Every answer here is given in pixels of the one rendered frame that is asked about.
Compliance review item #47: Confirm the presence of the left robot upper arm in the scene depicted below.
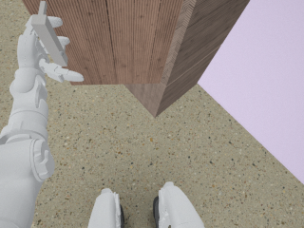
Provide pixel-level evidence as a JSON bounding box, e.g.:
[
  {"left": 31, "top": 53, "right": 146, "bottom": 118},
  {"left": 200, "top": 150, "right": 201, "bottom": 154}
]
[{"left": 0, "top": 138, "right": 55, "bottom": 228}]

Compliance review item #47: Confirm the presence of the robot right shin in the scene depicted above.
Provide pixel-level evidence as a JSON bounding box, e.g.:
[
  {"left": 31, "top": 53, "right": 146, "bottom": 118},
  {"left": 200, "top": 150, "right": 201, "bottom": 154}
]
[{"left": 159, "top": 181, "right": 174, "bottom": 228}]

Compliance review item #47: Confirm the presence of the robot left forearm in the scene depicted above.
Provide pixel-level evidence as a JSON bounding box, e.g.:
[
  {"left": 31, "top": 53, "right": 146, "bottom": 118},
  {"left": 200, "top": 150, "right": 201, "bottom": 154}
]
[{"left": 0, "top": 67, "right": 48, "bottom": 145}]

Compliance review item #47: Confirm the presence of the robot left shin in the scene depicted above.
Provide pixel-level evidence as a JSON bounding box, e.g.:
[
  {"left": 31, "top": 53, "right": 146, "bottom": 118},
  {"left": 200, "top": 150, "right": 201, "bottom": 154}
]
[{"left": 95, "top": 188, "right": 121, "bottom": 228}]

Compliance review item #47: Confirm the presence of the cupboard door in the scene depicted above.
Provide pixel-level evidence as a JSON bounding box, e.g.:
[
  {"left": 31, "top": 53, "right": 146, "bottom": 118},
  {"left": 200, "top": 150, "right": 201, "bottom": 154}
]
[{"left": 22, "top": 0, "right": 183, "bottom": 86}]

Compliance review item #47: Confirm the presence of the handle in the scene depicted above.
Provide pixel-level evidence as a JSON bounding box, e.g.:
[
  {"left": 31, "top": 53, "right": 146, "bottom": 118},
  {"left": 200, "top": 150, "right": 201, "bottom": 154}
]
[{"left": 30, "top": 1, "right": 68, "bottom": 67}]

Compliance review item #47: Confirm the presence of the robot shin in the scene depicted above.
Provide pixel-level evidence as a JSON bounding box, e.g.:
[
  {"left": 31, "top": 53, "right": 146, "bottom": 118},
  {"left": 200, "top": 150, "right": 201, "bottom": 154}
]
[
  {"left": 95, "top": 188, "right": 121, "bottom": 228},
  {"left": 159, "top": 181, "right": 174, "bottom": 228}
]

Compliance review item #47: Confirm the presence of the left robot hand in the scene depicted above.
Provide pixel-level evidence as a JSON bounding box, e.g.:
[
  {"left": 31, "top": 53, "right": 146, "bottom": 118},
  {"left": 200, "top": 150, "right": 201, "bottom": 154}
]
[{"left": 17, "top": 15, "right": 85, "bottom": 83}]

